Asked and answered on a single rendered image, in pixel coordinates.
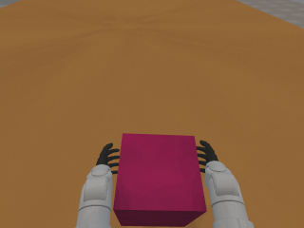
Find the right robot forearm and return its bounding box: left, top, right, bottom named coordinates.
left=205, top=161, right=255, bottom=228

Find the left robot forearm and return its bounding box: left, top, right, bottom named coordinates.
left=75, top=164, right=113, bottom=228

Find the carton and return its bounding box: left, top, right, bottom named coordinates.
left=113, top=133, right=207, bottom=227

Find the robot right hand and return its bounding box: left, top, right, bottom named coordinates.
left=196, top=140, right=219, bottom=173

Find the robot left hand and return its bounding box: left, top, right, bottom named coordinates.
left=96, top=142, right=120, bottom=175

